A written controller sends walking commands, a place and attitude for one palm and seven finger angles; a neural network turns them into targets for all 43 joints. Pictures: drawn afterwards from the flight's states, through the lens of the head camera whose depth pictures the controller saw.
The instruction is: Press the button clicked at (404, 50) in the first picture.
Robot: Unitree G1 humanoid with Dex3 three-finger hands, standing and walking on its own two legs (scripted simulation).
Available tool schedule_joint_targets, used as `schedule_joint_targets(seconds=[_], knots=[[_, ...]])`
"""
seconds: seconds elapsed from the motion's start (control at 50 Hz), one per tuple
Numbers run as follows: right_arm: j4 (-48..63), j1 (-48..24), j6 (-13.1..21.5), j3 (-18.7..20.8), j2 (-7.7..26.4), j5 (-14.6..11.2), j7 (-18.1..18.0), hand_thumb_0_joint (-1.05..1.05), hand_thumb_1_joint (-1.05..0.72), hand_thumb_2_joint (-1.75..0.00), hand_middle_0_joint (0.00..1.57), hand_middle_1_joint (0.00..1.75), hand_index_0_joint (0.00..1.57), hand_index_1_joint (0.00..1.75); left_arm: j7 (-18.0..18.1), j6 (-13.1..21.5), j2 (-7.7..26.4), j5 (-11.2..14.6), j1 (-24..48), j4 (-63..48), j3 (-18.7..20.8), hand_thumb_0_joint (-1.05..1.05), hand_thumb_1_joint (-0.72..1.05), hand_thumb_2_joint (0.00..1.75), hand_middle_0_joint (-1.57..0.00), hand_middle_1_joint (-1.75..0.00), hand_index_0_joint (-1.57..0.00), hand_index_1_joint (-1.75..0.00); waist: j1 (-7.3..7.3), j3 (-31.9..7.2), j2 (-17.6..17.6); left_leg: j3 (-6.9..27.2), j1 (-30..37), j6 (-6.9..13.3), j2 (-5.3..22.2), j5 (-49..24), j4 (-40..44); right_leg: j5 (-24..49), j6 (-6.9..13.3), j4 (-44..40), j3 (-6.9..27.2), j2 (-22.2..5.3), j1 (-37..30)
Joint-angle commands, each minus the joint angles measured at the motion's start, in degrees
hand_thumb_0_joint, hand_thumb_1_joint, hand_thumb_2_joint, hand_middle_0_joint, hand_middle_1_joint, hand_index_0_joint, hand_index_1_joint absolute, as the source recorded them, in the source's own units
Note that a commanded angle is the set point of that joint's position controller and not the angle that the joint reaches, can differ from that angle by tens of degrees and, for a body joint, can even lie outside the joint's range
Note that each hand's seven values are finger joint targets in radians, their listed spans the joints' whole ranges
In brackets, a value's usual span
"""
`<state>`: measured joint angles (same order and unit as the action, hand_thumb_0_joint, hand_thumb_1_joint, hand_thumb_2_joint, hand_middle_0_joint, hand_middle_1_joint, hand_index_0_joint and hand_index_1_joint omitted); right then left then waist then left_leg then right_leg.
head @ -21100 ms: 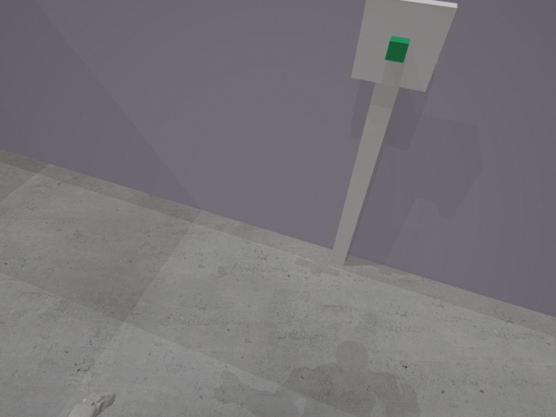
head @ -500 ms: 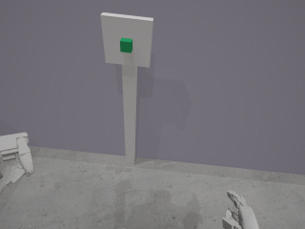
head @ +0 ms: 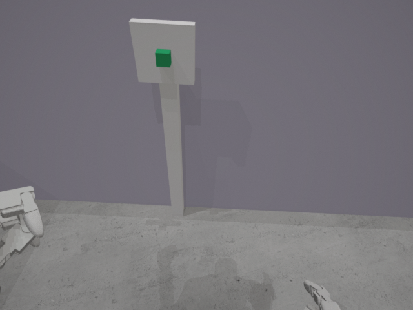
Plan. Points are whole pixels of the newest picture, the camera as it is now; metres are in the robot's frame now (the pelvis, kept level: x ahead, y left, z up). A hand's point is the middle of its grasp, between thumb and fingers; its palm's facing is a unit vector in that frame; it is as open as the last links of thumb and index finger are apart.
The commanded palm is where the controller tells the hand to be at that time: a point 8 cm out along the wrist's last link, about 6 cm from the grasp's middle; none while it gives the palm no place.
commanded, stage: stop stepping back and stand still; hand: left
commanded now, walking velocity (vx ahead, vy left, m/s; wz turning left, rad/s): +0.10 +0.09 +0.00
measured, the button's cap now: (163, 57) +0.74 +0.18 +0.16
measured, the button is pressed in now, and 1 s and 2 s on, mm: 0 0 0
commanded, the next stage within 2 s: let the arm hang, fingers relaxed in 0.12 s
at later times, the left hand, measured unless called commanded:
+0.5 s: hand out of the picture +0.08 +0.22 -0.16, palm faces +0.02 -0.97 -0.22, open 3.2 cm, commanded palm none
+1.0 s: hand out of the picture -0.03 +0.25 -0.17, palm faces +0.06 -0.95 -0.29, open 7.0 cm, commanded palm none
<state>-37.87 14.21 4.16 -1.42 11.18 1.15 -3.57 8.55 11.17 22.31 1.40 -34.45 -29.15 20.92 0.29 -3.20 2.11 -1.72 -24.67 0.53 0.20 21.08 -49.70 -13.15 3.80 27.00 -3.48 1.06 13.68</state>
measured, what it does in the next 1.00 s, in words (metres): steps on the spot: left foot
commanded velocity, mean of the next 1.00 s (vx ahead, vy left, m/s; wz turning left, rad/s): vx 0.01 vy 0.01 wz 0.00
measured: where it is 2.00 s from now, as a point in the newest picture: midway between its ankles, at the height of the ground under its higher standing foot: outside the picture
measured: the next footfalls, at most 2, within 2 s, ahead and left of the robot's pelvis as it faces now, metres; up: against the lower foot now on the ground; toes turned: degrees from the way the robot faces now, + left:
left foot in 0.14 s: +0.06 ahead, +0.15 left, +0.00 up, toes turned +4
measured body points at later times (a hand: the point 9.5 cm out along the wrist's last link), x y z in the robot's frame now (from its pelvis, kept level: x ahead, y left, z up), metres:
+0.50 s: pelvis -0.01 +0.03 -0.01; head -0.01 +0.04 +0.44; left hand +0.08 +0.27 -0.14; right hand +0.10 -0.21 -0.14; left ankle +0.02 +0.14 -0.74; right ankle +0.01 -0.08 -0.74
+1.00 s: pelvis -0.02 +0.03 +0.00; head -0.01 +0.02 +0.45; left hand -0.04 +0.30 -0.14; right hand +0.00 -0.22 -0.16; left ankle +0.02 +0.14 -0.74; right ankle +0.01 -0.08 -0.74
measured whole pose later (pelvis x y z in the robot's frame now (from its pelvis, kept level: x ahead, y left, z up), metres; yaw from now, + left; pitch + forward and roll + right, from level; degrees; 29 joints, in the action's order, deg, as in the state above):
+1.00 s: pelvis -0.02 +0.03 +0.00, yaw +3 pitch -2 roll +0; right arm -62.6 15.2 -1.6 1.1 12.5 1.4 -0.9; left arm 0.7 -0.5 14.2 -0.9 -15.0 65.9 1.6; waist -0.1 3.0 -1.7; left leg -1.3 -13.8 0.8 0.2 9.7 -25.5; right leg -11.7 1.1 25.3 -5.5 -1.5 11.6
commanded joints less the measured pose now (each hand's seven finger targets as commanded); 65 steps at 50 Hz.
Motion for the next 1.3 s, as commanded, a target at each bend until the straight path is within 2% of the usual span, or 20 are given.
schedule_joint_targets(seconds=[0.0,0.06,0.1,0.12,0.14,0.18,0.2,0.22,0.26,0.32,0.36,0.38,0.42,0.46,0.52,0.56,0.68,0.82,1.06,1.28], knots=[[10.22,-8.34,4.95,2.75,6.71,-0.14,-1.59,0.00,-0.90,-0.90,0.20,0.30,0.20,0.30,1.04,3.80,6.86,-0.38,4.10,-13.09,2.60,0.00,0.90,0.90,-1.30,-1.50,-1.30,-1.50,-0.75,2.22,2.88,-0.72,5.00,0.98,1.96,-2.21,8.91,-15.17,4.32,-15.20,13.25,-15.09,6.62],[9.72,-6.20,6.20,3.13,7.29,0.18,-2.11,0.00,-0.90,-0.90,0.20,0.30,0.20,0.30,1.87,4.42,7.57,-0.83,3.93,-15.49,3.02,0.00,0.90,0.90,-1.30,-1.50,-1.30,-1.50,-0.69,2.60,-1.15,-1.28,12.69,1.76,0.85,-4.42,23.06,-14.73,1.91,-11.42,11.29,-12.47,6.59],[10.61,-6.24,6.51,3.67,8.37,0.25,-2.46,0.00,-0.90,-0.90,0.20,0.30,0.20,0.30,2.14,5.30,8.89,-0.69,3.10,-17.41,4.74,0.00,0.90,0.90,-1.30,-1.50,-1.30,-1.50,-0.12,2.36,-8.76,5.34,13.40,3.38,5.42,-4.92,29.20,-9.22,-1.22,-4.02,8.69,-7.79,4.96],[11.22,-6.45,6.48,3.71,8.91,-0.08,-2.28,0.00,-0.90,-0.90,0.20,0.30,0.20,0.30,2.23,5.64,9.15,-0.77,3.13,-17.59,5.17,0.00,0.90,0.90,-1.30,-1.50,-1.30,-1.50,0.24,2.30,-11.12,9.73,12.02,4.42,8.23,-9.92,29.34,-3.09,-2.83,-0.70,6.72,-4.92,3.75],[11.58,-6.61,6.52,3.80,9.29,-0.56,-1.99,0.00,-0.90,-0.90,0.20,0.30,0.20,0.30,2.14,5.84,9.38,-0.70,3.71,-17.77,5.67,0.00,0.90,0.90,-1.30,-1.50,-1.30,-1.50,0.40,1.14,-11.11,10.46,10.13,4.26,9.04,-16.17,28.26,2.55,-3.70,1.42,5.30,-3.53,0.68],[10.88,-6.15,6.40,3.42,7.86,-0.62,-1.80,0.00,-0.90,-0.90,0.20,0.30,0.20,0.30,1.40,5.91,9.88,-0.53,1.31,-14.77,7.19,0.00,0.90,0.90,-1.30,-1.50,-1.30,-1.50,-0.09,1.38,-10.07,7.18,8.04,2.98,6.96,-15.17,28.20,3.30,-3.59,-0.01,5.19,-3.93,-0.64],[-2.10,-7.30,6.03,7.42,20.22,-0.23,3.89,0.00,-0.90,-0.90,0.20,0.30,0.20,0.30,-7.22,-5.84,2.41,-5.49,8.63,32.29,-14.23,0.00,0.90,0.90,-1.30,-1.50,-1.30,-1.50,-2.57,5.37,-10.00,5.88,2.82,2.94,6.59,-26.18,18.86,14.92,-3.02,7.96,1.79,-7.31,4.37],[-0.87,-4.62,2.54,6.88,14.97,-1.25,3.91,0.00,-0.90,-0.90,0.20,0.30,0.20,0.30,-8.33,-9.95,0.39,-3.82,7.15,34.80,-13.62,0.00,0.90,0.90,-1.26,-1.46,-1.26,-1.46,-0.80,1.09,-7.93,5.33,3.61,2.07,6.46,-24.34,19.88,11.33,-3.01,5.97,3.94,-6.70,1.82],[-0.36,-3.70,0.92,5.38,11.98,-0.78,3.70,0.00,-0.90,-0.90,0.20,0.30,0.20,0.30,-8.65,-10.98,-1.81,-3.81,9.20,37.07,-14.70,0.00,0.90,0.90,-1.19,-1.38,-1.19,-1.38,-0.41,-0.54,-2.88,7.11,2.50,1.97,6.80,-16.67,19.46,3.86,-2.57,4.86,3.23,-6.89,3.14],[-1.01,-3.06,-0.82,4.26,11.80,-0.13,3.42,0.00,-0.90,-0.90,0.20,0.30,0.20,0.30,-8.77,-10.81,0.18,-3.83,14.15,45.89,-15.32,0.00,0.90,0.90,-1.08,-1.26,-1.08,-1.26,-0.43,-2.61,12.31,7.43,3.67,2.32,5.12,-17.37,17.35,5.79,-1.01,1.62,4.38,-8.33,-0.52],[-2.60,-2.75,-2.05,4.37,12.21,0.09,3.27,0.00,-0.90,-0.90,0.20,0.30,0.20,0.30,-8.60,-10.81,1.84,-3.54,17.59,52.89,-15.59,0.00,0.90,0.90,-1.01,-1.18,-1.01,-1.18,-1.16,-2.51,14.35,4.94,7.61,1.39,2.38,-17.19,15.23,9.29,1.35,-1.05,6.31,-11.42,0.91],[-3.61,-2.97,-2.71,4.31,12.12,0.24,3.36,0.00,-0.90,-0.90,0.20,0.30,0.20,0.30,-8.35,-11.21,2.24,-3.33,19.11,56.00,-16.08,0.00,0.90,0.90,-0.97,-1.14,-0.97,-1.14,-1.59,-0.56,9.10,4.64,9.19,1.23,2.40,-16.91,15.65,6.07,1.76,-1.17,5.96,-11.56,3.66],[-5.66,-3.52,-3.42,3.29,10.97,0.72,3.46,0.00,-0.90,-0.90,0.20,0.30,0.20,0.30,-8.11,-11.65,0.97,-2.89,20.64,61.85,-17.31,0.00,0.90,0.90,-0.90,-1.06,-0.90,-1.06,-1.22,2.85,-4.10,7.19,8.18,1.81,4.46,-17.70,21.99,0.99,-0.06,-0.14,4.80,-8.38,3.87],[-7.53,-4.44,-3.71,2.75,10.54,0.80,3.42,0.00,-0.90,-0.90,0.20,0.30,0.20,0.30,-7.82,-11.82,0.09,-2.62,19.21,67.78,-18.03,0.00,0.90,0.90,-0.82,-0.98,-0.82,-0.98,0.02,4.31,-12.20,9.06,4.44,2.35,5.66,-12.51,27.57,-2.90,-1.46,-0.63,3.66,-6.01,-0.44],[-10.70,-2.52,-4.09,2.51,8.81,0.27,3.07,0.00,-0.90,-0.90,0.20,0.30,0.20,0.30,-7.71,-11.38,-1.03,-2.36,17.07,75.78,-18.45,0.00,0.90,0.90,-0.71,-0.86,-0.71,-0.86,0.27,2.72,-10.07,8.87,5.00,1.87,5.05,-6.30,29.29,-3.25,-1.04,-3.52,3.92,-6.30,-3.62],[-12.63,-1.15,-4.36,2.86,8.46,0.34,2.73,0.00,-0.90,-0.90,0.20,0.30,0.20,0.30,-7.66,-11.13,-1.35,-2.20,16.54,79.48,-18.19,0.00,0.90,0.90,-0.64,-0.78,-0.64,-0.78,0.01,2.19,-12.90,8.24,6.54,1.69,4.71,-3.02,29.88,-4.57,-0.46,-5.06,3.96,-6.50,-3.46],[-17.30,2.56,-4.79,3.76,8.61,-0.06,2.38,0.00,-0.90,-0.90,0.20,0.30,0.20,0.30,-7.66,-10.75,-1.00,-2.29,16.69,86.97,-18.27,0.00,0.90,0.90,-0.42,-0.54,-0.42,-0.54,-0.64,5.57,-4.62,8.10,8.89,1.95,5.07,-0.49,30.74,-8.86,0.10,-8.69,3.70,-7.08,0.21],[-21.24,3.91,-4.81,4.21,8.79,0.07,2.23,0.00,-0.90,-0.90,0.20,0.30,0.20,0.30,-7.50,-10.73,-0.22,-2.32,17.33,91.60,-18.03,0.00,0.90,0.90,-0.20,-0.30,-0.20,-0.30,-0.78,7.67,-1.16,7.18,10.21,2.20,4.78,-0.56,30.48,-13.01,0.49,-10.71,4.75,-7.88,2.65],[-23.19,0.28,-3.77,4.10,10.63,0.17,2.24,0.00,-0.90,-0.90,0.20,0.30,0.20,0.30,-7.56,-10.16,1.50,-2.20,22.41,92.65,-17.54,0.00,0.90,0.90,-0.20,-0.30,-0.20,-0.30,-0.17,7.32,-5.14,7.75,9.69,1.83,5.92,-6.88,32.86,-4.83,0.06,-9.16,4.56,-7.82,-1.97],[-23.31,-3.95,-3.29,4.26,13.28,-0.03,2.35,0.00,-0.90,-0.90,0.20,0.30,0.20,0.30,-7.58,-9.28,3.85,-2.17,27.69,91.45,-17.23,0.00,0.90,0.90,-0.20,-0.30,-0.20,-0.30,-0.46,3.76,-3.92,6.50,14.39,0.94,6.36,-15.81,32.33,3.19,-0.21,-10.66,5.08,-8.64,-5.17]])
